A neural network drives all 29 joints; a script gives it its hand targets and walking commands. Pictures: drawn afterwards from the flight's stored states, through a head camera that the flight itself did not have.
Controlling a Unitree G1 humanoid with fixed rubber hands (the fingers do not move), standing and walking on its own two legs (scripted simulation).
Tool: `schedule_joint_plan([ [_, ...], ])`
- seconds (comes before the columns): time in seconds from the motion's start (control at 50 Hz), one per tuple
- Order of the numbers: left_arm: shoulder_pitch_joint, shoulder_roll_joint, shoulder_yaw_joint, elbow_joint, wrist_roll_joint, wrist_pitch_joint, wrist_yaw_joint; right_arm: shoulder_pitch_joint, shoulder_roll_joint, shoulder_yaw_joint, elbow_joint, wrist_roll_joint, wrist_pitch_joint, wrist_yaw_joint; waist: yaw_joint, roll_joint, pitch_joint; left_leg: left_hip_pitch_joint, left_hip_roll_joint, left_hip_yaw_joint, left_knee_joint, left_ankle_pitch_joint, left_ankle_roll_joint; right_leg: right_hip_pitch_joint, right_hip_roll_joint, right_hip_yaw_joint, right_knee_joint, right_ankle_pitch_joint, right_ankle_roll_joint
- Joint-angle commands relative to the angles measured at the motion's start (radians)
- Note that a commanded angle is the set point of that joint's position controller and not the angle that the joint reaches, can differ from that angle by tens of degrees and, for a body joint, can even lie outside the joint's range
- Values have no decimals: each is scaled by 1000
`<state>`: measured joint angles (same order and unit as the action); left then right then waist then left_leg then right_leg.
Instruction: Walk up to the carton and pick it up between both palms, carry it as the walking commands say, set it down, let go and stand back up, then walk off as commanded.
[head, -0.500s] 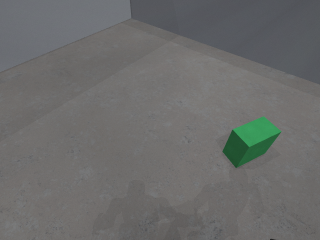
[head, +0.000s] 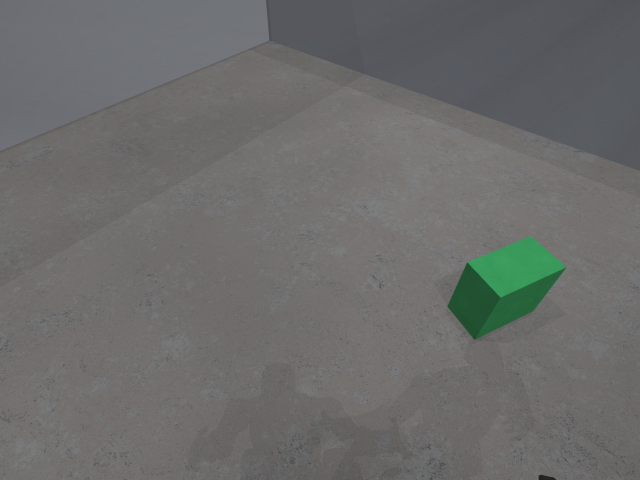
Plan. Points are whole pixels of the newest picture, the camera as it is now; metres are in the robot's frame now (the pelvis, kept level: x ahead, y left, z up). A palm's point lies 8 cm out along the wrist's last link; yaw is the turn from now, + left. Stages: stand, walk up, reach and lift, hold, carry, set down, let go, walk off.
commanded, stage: stand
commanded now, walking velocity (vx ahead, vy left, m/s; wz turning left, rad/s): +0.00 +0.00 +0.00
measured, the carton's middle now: (502, 288) +0.85 -0.64 -0.65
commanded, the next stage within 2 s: walk up in 0.74 s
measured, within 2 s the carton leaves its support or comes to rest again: neither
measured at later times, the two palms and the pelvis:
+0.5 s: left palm out of the picture +0.09 +0.29 -0.12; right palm out of the picture +0.09 -0.31 -0.11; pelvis +0.00 -0.01 +0.00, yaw -1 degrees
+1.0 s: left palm out of the picture +0.08 +0.28 -0.12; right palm out of the picture +0.09 -0.32 -0.12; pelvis +0.00 -0.02 -0.01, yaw -2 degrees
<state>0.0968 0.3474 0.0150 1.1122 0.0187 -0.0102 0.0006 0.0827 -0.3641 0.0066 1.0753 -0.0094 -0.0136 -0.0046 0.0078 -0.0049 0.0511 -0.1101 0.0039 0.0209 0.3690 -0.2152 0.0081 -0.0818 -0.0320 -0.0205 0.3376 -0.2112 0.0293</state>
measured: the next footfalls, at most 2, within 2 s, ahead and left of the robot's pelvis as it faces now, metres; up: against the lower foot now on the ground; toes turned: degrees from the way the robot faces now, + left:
right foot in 1.30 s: +0.10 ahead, -0.28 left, +0.00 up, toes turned -18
left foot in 1.78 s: +0.40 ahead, -0.10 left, +0.00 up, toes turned -16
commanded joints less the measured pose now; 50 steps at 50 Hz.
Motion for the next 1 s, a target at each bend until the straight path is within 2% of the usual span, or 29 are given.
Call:
schedule_joint_plan([
  [0.0, -19, 188, 22, -53, -6, -28, 11, -53, -197, -43, -54, -10, -12, -8, 3, 62, -76, 32, 120, -87, -61, 217, 32, -5, -113, 90, -54, 197, -57],
  [0.08, -44, 209, 37, -60, -3, -12, 13, -55, -207, -42, -66, 3, -19, -2, -7, -3, -101, 50, 118, -89, -43, 287, 23, 22, -96, 67, -39, 267, -39],
  [0.12, -47, 201, 39, -75, -5, -19, 10, -35, -188, -40, -60, 8, -21, -8, -5, -26, -54, 39, 129, -89, -64, 252, 12, -18, -92, 76, -61, 193, -38],
  [0.18, -48, 176, 27, -58, 8, -13, 14, -54, -214, -43, -59, 3, -16, -9, -11, 36, -71, 39, 129, -85, -61, 258, 10, -11, -93, 86, -53, 223, -45],
  [0.2, -67, 212, 41, -70, 1, -15, 13, -46, -188, -31, -57, 0, -16, -3, -11, -34, -78, 35, 128, -89, -62, 254, 8, -6, -99, 75, -33, 207, -38],
  [0.22, -47, 196, 35, -68, -5, -22, 15, -57, -185, -30, -58, 2, -19, -3, -6, 33, -77, 55, 137, -100, -72, 249, 25, -29, -90, 82, -36, 135, -45],
  [0.24, -46, 215, 36, -65, -9, -15, 7, -51, -189, -34, -68, 5, -17, -3, -13, 48, -106, 40, 127, -90, -64, 240, 26, 15, -94, 80, -71, 177, -39],
  [0.3, -59, 190, 27, -53, -6, -10, 5, -50, -200, -36, -57, -1, -11, -13, -6, -1, -82, -4, 126, -105, -87, 171, 20, 14, -97, 75, -50, 104, -49],
  [0.32, -56, 207, 32, -61, -5, -14, 4, -65, -208, -32, -59, 4, -16, -12, 21, -49, -76, 16, 130, -97, -74, 149, 23, -22, -94, 87, -74, 92, -46],
  [0.34, -81, 205, 26, -62, 0, -17, 5, -65, -191, -31, -62, 2, -13, -11, -1, 32, -78, 20, 129, -99, -79, 153, 38, -4, -103, 96, -66, 110, -56],
  [0.36, -78, 210, 34, -60, 4, -13, 8, -59, -179, -33, -65, -1, -17, -6, -23, -36, -18, -1, 127, -104, -100, 142, 20, -44, -92, 85, -63, 128, -50],
  [0.4, -49, 207, 42, -80, -2, -16, 9, -82, -183, -41, -62, -5, -15, -2, 12, 10, -60, 23, 120, -88, -77, 134, 22, -24, -88, 91, -60, 133, -54],
  [0.42, -31, 179, 28, -45, -4, -8, 8, -56, -205, -38, -49, -6, -19, 1, 6, 60, -54, -15, 107, -80, -88, 128, 13, -6, -104, 105, -76, 169, -48],
  [0.5, -36, 215, 43, -70, -2, -14, 4, -44, -209, -45, -55, 2, -21, -4, -1, -30, -70, 43, 128, -98, -84, 206, 14, -12, -90, 81, -44, 198, -42],
  [0.56, -78, 192, 31, -61, 9, -19, 10, -45, -197, -31, -54, -9, -18, -7, 4, -12, -35, 18, 138, -85, -77, 225, 14, -14, -101, 85, -43, 199, -46],
  [0.58, -46, 200, 43, -57, -9, -21, 7, -12, -198, -37, -53, -3, -19, -3, -12, 37, -86, 61, 131, -101, -68, 246, 17, 5, -105, 98, -34, 226, -50],
  [0.6, -41, 202, 32, -49, -16, -17, 5, -42, -217, -38, -51, 0, -15, -5, 8, 2, -123, 66, 138, -90, -61, 246, 35, 6, -100, 95, -59, 185, -49],
  [0.62, -47, 198, 38, -49, -3, -16, 10, -31, -172, -30, -55, 1, -13, -1, -16, -18, -125, 71, 137, -99, -70, 247, 28, 18, -96, 74, -37, 210, -58],
  [0.64, -24, 191, 37, -49, -11, -15, 10, -34, -211, -36, -49, -1, -19, -4, 5, 26, -80, 15, 120, -103, -74, 225, 17, 31, -100, 96, -52, 216, -57],
  [0.68, -69, 185, 36, -66, -3, -2, 9, -37, -200, -29, -49, 7, -15, -12, 9, -12, -40, 0, 128, -93, -83, 197, 10, 9, -98, 75, -53, 187, -51],
  [0.78, -84, 189, 38, -59, 3, -12, 6, -20, -209, -35, -54, -4, -22, -9, -17, -3, -99, 66, 134, -91, -72, 269, 14, 7, -106, 93, -30, 228, -52],
  [0.8, -45, 195, 41, -50, -7, -11, 12, -17, -231, -41, -39, -1, -18, -10, 3, -35, -110, 80, 148, -99, -64, 258, 33, 3, -102, 94, -48, 219, -64],
  [0.84, -70, 203, 31, -58, -8, -9, 13, -49, -219, -47, -71, -5, -19, -7, -16, 37, -62, 66, 139, -103, -68, 291, 18, -26, -95, 78, -44, 220, -59],
  [0.88, -50, 204, 37, -58, -5, -11, 4, -2, -198, -34, -52, 3, -15, -7, -1, -18, -58, 28, 133, -87, -65, 270, 15, -3, -97, 84, -39, 224, -52],
  [0.9, -47, 194, 32, -49, -10, -1, -1, -10, -210, -33, -52, 3, -15, -9, -2, 26, -26, 24, 122, -80, -78, 263, 10, -16, -88, 83, -45, 215, -43],
  [0.92, 16, 143, 26, -42, -38, 16, -12, 90, -112, -50, -73, -6, 3, 1, -14, 22, -69, -52, 158, -97, -21, -322, 52, -113, -77, 98, 61, -273, -80],
  [0.94, -39, 136, 37, -52, -20, 35, -12, 65, -129, -72, -88, 0, 33, -25, -47, 5, 68, -12, 162, -24, 33, -150, 40, -332, -79, 153, 81, -26, -65],
  [0.96, -67, 117, 35, -93, -23, 32, -18, 109, -134, -87, -102, -9, 36, -32, -70, 172, -8, 42, 179, -59, 34, 87, 43, -351, -68, 140, 210, 159, -68],
  [0.98, -50, 115, 36, -117, -28, 29, -11, 138, -174, -97, -121, -5, 41, -42, -59, 159, -87, 98, 248, -81, 75, 278, 65, -345, -27, 77, 284, 159, -48],
])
